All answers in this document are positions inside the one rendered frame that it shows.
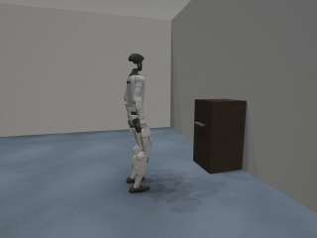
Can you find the robot left forearm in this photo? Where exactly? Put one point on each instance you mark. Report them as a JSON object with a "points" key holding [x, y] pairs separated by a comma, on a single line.
{"points": [[128, 108]]}

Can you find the robot right forearm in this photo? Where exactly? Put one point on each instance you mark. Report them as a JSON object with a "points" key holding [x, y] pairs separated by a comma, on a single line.
{"points": [[140, 112]]}

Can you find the right robot thigh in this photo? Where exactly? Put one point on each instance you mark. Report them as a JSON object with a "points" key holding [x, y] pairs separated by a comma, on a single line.
{"points": [[146, 150]]}

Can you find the robot right upper arm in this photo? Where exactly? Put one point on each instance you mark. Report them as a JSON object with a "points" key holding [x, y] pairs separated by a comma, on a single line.
{"points": [[139, 83]]}

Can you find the robot left upper arm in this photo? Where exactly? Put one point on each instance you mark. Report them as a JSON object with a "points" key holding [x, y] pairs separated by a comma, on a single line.
{"points": [[126, 94]]}

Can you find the left robot shin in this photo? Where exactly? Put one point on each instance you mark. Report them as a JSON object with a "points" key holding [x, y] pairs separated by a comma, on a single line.
{"points": [[133, 164]]}

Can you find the handle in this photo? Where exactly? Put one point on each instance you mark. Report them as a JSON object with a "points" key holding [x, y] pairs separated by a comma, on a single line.
{"points": [[199, 124]]}

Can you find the cabinet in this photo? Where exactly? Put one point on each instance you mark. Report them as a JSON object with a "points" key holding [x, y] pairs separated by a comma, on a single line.
{"points": [[221, 149]]}

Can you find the robot left hand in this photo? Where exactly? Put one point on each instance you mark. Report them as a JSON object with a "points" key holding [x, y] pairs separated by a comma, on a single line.
{"points": [[131, 130]]}

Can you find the drawer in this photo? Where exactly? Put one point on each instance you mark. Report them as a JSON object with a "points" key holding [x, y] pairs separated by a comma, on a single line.
{"points": [[206, 123]]}

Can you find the robot right hand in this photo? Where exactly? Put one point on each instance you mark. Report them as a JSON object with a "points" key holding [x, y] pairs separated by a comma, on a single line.
{"points": [[145, 133]]}

